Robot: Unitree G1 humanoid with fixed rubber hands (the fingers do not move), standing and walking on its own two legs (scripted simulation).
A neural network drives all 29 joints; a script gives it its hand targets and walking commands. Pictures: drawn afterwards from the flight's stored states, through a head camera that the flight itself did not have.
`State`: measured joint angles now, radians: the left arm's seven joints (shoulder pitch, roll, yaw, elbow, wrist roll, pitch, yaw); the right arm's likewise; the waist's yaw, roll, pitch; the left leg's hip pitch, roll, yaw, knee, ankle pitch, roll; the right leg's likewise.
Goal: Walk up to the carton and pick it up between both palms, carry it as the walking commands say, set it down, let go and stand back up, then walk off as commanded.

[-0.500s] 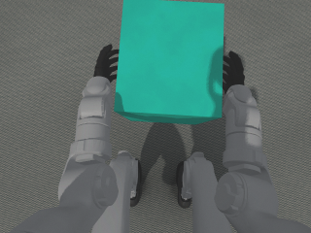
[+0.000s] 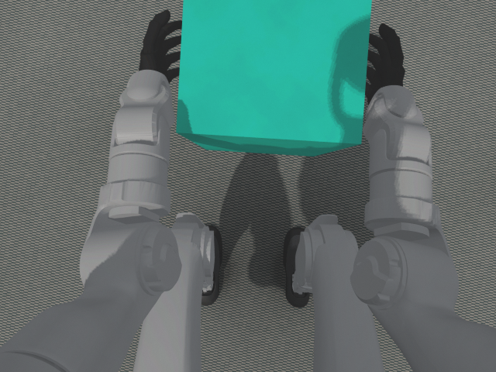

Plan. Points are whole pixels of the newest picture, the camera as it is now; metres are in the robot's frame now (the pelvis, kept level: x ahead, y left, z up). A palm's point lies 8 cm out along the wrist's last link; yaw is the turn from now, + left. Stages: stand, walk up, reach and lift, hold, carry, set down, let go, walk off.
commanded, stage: set down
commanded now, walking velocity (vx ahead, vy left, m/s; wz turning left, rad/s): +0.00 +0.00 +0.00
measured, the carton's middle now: (268, 69) +0.55 -0.01 -0.17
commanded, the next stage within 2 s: none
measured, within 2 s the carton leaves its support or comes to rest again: rests again in 1.44 s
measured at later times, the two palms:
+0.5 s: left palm (173, 78) +0.53 +0.14 -0.18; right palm (359, 91) +0.52 -0.17 -0.18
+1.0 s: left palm (182, 81) +0.55 +0.14 -0.24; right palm (349, 92) +0.53 -0.17 -0.24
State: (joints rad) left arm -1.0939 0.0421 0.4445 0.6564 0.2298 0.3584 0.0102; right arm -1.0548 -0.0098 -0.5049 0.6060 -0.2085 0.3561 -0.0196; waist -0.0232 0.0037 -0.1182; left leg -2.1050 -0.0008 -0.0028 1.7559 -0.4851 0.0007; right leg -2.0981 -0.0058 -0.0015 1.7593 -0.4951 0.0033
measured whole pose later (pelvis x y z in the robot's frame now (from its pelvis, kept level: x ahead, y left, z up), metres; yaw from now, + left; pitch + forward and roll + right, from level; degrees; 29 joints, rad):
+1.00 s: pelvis +0.00 +0.00 -0.10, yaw +0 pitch +42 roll +0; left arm -1.35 0.23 0.28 0.87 0.03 0.26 0.08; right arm -1.31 -0.17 -0.36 0.81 -0.01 0.26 -0.10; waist -0.03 -0.01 0.19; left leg -2.30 -0.01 -0.01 2.14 -0.57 0.00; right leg -2.29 0.02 0.01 2.14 -0.58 0.01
